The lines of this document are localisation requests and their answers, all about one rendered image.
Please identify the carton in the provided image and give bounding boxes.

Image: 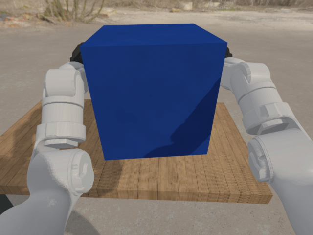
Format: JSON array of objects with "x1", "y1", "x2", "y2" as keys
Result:
[{"x1": 79, "y1": 23, "x2": 227, "y2": 160}]

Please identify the robot left hand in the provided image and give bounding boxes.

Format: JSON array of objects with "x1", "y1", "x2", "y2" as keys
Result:
[{"x1": 70, "y1": 42, "x2": 84, "y2": 64}]

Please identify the left robot upper arm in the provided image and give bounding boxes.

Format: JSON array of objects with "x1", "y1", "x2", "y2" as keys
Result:
[{"x1": 0, "y1": 148, "x2": 94, "y2": 235}]

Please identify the right robot forearm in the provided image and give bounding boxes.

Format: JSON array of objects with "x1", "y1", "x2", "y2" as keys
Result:
[{"x1": 220, "y1": 57, "x2": 313, "y2": 145}]

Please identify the robot right hand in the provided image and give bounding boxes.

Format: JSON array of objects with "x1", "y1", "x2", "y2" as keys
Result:
[{"x1": 225, "y1": 47, "x2": 232, "y2": 58}]

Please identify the left robot forearm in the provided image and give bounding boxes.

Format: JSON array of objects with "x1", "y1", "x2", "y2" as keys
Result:
[{"x1": 27, "y1": 61, "x2": 89, "y2": 189}]

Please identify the table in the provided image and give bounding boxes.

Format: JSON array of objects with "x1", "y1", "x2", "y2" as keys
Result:
[{"x1": 0, "y1": 99, "x2": 273, "y2": 215}]

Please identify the right robot upper arm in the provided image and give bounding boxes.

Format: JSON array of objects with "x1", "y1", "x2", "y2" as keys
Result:
[{"x1": 247, "y1": 128, "x2": 313, "y2": 235}]

